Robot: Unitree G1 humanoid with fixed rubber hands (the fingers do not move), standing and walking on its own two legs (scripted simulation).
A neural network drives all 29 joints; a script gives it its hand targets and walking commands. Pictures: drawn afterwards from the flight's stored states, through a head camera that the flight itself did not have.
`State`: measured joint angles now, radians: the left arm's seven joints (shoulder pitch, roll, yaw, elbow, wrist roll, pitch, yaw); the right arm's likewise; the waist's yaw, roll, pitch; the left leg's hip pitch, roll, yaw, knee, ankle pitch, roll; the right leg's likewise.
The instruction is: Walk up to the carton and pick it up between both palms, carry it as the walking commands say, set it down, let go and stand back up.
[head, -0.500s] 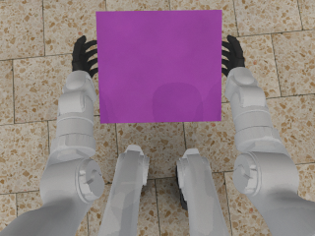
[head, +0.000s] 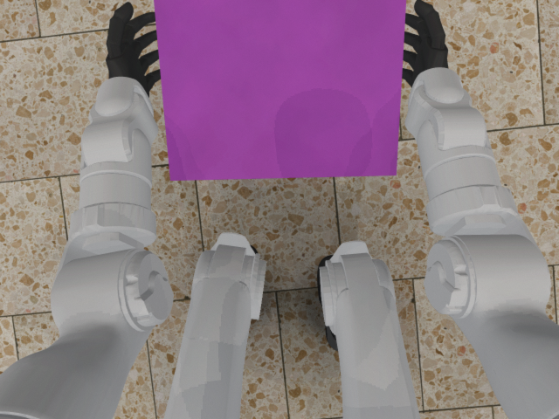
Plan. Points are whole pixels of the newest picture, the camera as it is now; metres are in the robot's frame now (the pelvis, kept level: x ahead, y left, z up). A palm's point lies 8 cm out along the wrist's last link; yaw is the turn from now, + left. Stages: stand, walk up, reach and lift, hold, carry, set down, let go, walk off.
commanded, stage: set down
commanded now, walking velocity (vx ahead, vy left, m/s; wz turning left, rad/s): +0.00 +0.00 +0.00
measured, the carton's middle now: (279, 86) +0.53 +0.04 -0.21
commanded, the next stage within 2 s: none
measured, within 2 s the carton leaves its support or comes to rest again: rests again in 1.54 s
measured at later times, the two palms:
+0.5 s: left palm (156, 90) +0.51 +0.22 -0.19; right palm (404, 82) +0.54 -0.14 -0.20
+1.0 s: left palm (157, 92) +0.51 +0.22 -0.20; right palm (403, 81) +0.55 -0.14 -0.21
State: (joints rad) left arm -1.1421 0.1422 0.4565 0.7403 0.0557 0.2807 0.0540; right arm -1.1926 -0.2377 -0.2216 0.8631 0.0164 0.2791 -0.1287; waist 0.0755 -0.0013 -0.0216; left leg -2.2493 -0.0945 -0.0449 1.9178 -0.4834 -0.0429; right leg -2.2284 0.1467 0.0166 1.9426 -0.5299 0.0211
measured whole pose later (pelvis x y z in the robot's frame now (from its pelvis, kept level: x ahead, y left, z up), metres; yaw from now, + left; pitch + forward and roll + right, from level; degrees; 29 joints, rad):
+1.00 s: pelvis +0.00 +0.00 -0.06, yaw +0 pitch +37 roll +0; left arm -1.31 0.25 0.35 0.96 -0.05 0.18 0.08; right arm -1.41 -0.36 -0.07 1.12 0.16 0.18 -0.13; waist 0.08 0.00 0.25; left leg -2.28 -0.07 0.00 2.16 -0.53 -0.02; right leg -2.26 0.12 -0.01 2.19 -0.58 0.01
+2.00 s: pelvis +0.01 +0.01 -0.08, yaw +0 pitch +37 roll +1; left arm -1.34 0.26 0.39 0.98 -0.04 0.14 0.02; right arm -1.41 -0.34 -0.18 1.08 0.08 0.13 -0.05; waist 0.07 0.00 0.30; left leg -2.30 -0.03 0.02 2.23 -0.58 0.01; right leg -2.28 0.07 -0.02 2.26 -0.63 -0.01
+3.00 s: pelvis +0.00 +0.01 -0.06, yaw +1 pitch +35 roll +0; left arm -1.27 0.40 0.19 0.94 -0.27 0.10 0.08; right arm -1.32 -0.46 -0.10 0.96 0.21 0.13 -0.07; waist 0.07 0.01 0.31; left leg -2.25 -0.01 0.03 2.18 -0.54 0.02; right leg -2.23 0.02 -0.04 2.21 -0.60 -0.03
